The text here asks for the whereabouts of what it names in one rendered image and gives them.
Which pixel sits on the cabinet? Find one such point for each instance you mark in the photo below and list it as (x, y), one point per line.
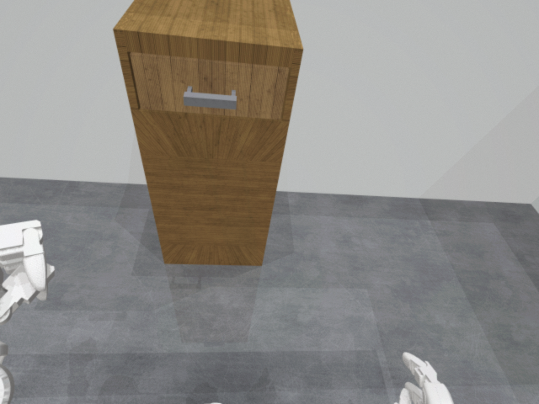
(211, 178)

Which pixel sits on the left robot hand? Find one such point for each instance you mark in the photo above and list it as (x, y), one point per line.
(22, 254)

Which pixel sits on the right robot hand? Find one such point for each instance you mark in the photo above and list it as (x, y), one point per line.
(433, 392)

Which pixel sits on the drawer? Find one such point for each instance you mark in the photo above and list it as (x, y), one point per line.
(162, 80)

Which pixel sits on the handle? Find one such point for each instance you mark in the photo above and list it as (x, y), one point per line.
(210, 100)

